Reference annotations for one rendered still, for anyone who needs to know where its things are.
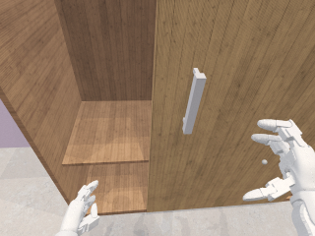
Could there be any handle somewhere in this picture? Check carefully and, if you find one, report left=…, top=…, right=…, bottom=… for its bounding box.
left=182, top=68, right=207, bottom=135

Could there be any left robot hand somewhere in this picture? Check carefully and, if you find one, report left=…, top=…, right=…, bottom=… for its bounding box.
left=60, top=180, right=100, bottom=236

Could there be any right robot hand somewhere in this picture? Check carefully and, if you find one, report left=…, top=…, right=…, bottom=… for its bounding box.
left=242, top=119, right=315, bottom=202

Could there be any robot right forearm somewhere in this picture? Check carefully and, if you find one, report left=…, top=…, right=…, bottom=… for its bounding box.
left=289, top=190, right=315, bottom=236

